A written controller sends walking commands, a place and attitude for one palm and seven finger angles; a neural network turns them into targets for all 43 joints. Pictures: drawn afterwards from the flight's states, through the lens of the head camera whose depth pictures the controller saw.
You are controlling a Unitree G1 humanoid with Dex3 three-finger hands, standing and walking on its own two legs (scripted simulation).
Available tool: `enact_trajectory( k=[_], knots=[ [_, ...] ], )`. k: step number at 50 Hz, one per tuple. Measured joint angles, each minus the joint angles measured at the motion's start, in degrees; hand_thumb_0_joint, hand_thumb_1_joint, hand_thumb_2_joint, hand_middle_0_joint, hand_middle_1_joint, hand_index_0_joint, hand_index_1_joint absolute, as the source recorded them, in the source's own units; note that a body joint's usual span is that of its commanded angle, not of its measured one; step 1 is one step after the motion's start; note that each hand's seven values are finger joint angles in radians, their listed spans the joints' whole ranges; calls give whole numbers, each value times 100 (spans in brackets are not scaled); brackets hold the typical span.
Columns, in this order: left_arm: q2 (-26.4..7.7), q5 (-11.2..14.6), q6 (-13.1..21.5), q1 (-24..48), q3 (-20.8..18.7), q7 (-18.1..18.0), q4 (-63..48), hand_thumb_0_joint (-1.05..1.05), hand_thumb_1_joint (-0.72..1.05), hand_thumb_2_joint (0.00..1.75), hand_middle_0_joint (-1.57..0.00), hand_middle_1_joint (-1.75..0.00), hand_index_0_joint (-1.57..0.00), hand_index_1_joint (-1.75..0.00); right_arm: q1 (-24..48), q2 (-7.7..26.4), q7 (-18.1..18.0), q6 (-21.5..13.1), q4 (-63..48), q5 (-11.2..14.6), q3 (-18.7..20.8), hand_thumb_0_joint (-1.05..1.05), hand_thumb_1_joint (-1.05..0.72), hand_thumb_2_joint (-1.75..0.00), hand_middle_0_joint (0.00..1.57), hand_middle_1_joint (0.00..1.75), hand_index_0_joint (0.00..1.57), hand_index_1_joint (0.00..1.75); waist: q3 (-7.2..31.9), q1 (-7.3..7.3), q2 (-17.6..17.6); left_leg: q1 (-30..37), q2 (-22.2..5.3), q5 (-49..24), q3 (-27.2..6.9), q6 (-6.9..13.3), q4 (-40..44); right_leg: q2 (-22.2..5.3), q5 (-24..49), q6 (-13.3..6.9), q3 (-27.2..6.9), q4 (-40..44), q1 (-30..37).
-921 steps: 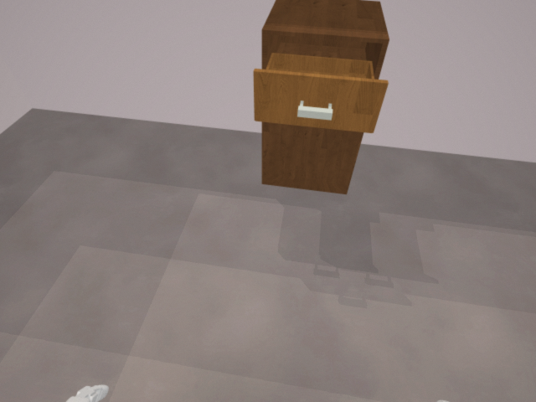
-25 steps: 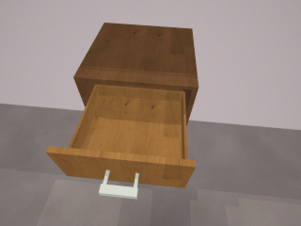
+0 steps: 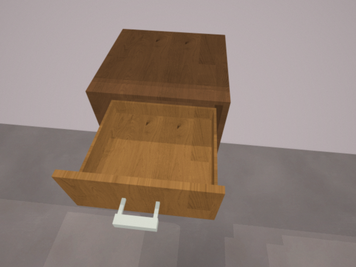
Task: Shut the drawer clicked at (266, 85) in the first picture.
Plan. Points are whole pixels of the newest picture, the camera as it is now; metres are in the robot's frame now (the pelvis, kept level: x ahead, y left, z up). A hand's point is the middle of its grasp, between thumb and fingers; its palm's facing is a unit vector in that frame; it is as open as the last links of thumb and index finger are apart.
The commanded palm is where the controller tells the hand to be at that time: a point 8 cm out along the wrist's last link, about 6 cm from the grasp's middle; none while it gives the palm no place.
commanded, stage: raise the hand and make a fist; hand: left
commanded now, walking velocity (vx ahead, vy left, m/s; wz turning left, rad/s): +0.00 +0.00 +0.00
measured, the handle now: (138, 213) +0.26 +0.12 -0.08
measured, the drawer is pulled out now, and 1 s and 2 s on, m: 0.30 0.29 0.29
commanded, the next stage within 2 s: bring the fist close to the handle in 1.82 s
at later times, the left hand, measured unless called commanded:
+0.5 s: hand out of the picture +0.11 +0.15 -0.04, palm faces +0.01 -1.00 +0.00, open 5.2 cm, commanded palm +0.08 +0.20 -0.03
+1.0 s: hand out of the picture +0.10 +0.13 +0.00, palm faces -0.02 -1.00 +0.03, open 3.2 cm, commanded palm +0.05 +0.18 +0.00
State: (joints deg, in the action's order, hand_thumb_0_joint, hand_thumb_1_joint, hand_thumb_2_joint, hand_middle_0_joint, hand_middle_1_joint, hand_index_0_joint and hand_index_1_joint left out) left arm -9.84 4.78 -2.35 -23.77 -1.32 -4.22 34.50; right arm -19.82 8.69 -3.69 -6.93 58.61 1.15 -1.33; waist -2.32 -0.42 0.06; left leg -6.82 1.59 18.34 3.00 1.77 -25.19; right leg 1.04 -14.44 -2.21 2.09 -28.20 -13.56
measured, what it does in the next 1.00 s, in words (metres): lowers itself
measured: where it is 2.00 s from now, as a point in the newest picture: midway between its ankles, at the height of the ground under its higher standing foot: outside the picture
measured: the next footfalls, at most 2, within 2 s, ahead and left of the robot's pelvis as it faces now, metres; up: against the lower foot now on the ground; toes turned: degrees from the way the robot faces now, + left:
none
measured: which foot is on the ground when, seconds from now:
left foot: down 0.00-1.00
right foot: down 0.00-1.00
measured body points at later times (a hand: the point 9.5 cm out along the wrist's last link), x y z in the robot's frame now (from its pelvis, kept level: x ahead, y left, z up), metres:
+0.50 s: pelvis -0.05 -0.02 -0.09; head +0.01 +0.00 +0.36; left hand +0.10 +0.21 -0.04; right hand +0.22 -0.21 -0.12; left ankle -0.05 +0.09 -0.74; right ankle +0.00 -0.09 -0.74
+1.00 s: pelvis -0.04 +0.00 -0.08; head +0.03 +0.01 +0.36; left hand +0.10 +0.19 +0.00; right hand +0.19 -0.22 -0.13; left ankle -0.05 +0.09 -0.74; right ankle +0.00 -0.09 -0.74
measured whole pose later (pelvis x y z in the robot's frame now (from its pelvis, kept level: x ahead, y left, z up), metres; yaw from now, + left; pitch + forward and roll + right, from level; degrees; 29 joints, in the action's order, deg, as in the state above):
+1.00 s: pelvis -0.04 +0.00 -0.08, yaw +3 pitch +15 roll -2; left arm -9.0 9.2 24.5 -46.7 4.8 10.7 -22.5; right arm -12.1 13.9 0.3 -12.6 24.2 2.3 2.4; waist 7.9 -0.6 -1.1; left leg -47.1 1.5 33.3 -0.5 2.5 -65.9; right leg -0.8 -27.1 -2.5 6.7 -62.5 -50.0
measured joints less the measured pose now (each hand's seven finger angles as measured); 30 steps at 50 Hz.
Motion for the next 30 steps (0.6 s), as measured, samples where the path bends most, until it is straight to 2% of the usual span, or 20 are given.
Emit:
enact_trajectory(
  k=[3, 5, 8, 12, 14, 16, 19, 24, 27, 30],
  knots=[
    [-52, 299, 379, -108, -10, -173, -1649, 3, 94, 90, -23, -32, -23, -32, -41, 295, -25, -568, -446, 57, 83, 2, -92, -90, 20, 30, 20, 30, 302, 123, -103, -255, 97, 9, -139, 9, -193, -125, -126, 22, 134, -243, -214],
    [-21, 426, 841, 170, -93, 2, -2176, 2, 94, 90, -25, -35, -25, -35, 153, 488, 33, -770, -830, 11, 162, 2, -92, -90, 20, 30, 20, 30, 451, 240, -173, -628, 108, 105, -220, 24, -557, -156, -187, 18, 229, -472, -498],
    [89, 670, 1679, 332, -299, 476, -2492, 1, 93, 90, -29, -39, -26, -38, 559, 629, 195, -941, -1504, -30, 279, 2, -92, -90, 20, 30, 20, 30, 728, 308, -78, -1365, 63, 325, -151, -10, -1215, -134, -329, -30, 189, -1057, -1235],
    [196, 938, 3055, -255, -440, 1519, -2557, 1, 92, 90, -32, -45, -29, -44, 995, 703, 456, -1028, -2403, -1, 456, 2, -91, -90, 20, 30, 19, 30, 872, 239, 251, -2290, -32, 685, -93, -77, -2175, -75, -607, -123, 168, -1936, -2160],
    [128, 864, 3605, -537, -438, 1912, -2750, 1, 92, 90, -33, -47, -34, -49, 1124, 804, 521, -1072, -2752, -7, 551, 2, -91, -90, 20, 30, 19, 30, 930, 138, 349, -2799, -59, 878, -157, -102, -2715, -76, -771, -164, 249, -2389, -2618],
    [-36, 757, 3898, -733, -400, 2115, -2983, 1, 91, 90, -37, -51, -39, -53, 1254, 905, 545, -1083, -3003, -11, 623, 2, -91, -90, 20, 30, 19, 30, 961, 14, 374, -3273, -74, 1053, -235, -135, -3233, -88, -936, -208, 342, -2832, -3041],
    [-191, 828, 3832, -896, -333, 2253, -3266, 1, 90, 90, -44, -58, -47, -60, 1425, 937, 511, -1046, -3247, 40, 602, 1, -91, -90, 20, 30, 19, 30, 943, -124, 289, -3794, -78, 1181, -358, -140, -3823, -115, -1124, -239, 478, -3331, -3484],
    [-160, 969, 3236, -820, -175, 2174, -3839, 2, 90, 90, -57, -70, -58, -71, 1377, 575, 361, -946, -3331, 106, 255, 1, -91, -90, 20, 30, 19, 30, 907, -228, 81, -4155, -84, 1425, -520, -152, -4264, -127, -1243, -247, 645, -3609, -3734],
    [-156, 876, 2921, -682, -75, 2118, -4227, 2, 90, 90, -64, -77, -64, -78, 1188, 283, 329, -825, -3222, 92, -3, 1, -90, -90, 20, 30, 20, 30, 902, -197, -32, -4166, -104, 1439, -556, -135, -4269, -103, -1226, -243, 680, -3557, -3714],
    [-154, 791, 2583, -587, -22, 2103, -4454, 2, 90, 90, -70, -84, -71, -85, 963, 54, 333, -658, -3078, 102, -157, 2, -90, -90, 20, 30, 20, 30, 900, -97, -125, -4091, -108, 1410, -523, -111, -4154, -93, -1185, -213, 643, -3443, -3650]
  ],
)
